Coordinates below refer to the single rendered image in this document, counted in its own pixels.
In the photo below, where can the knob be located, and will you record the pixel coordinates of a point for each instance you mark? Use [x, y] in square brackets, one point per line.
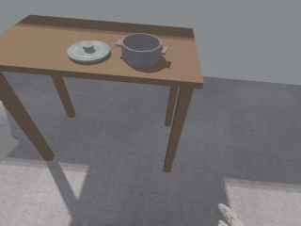
[88, 46]

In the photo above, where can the lid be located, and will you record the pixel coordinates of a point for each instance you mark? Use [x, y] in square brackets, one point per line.
[77, 53]

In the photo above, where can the pot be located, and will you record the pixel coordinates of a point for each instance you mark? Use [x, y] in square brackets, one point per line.
[141, 50]

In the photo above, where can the left robot hand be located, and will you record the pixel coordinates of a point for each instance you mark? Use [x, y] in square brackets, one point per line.
[7, 141]

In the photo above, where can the right robot hand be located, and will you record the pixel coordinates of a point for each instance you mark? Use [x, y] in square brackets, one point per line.
[230, 215]

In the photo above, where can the table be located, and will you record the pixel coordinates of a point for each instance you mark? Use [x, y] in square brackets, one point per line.
[38, 45]

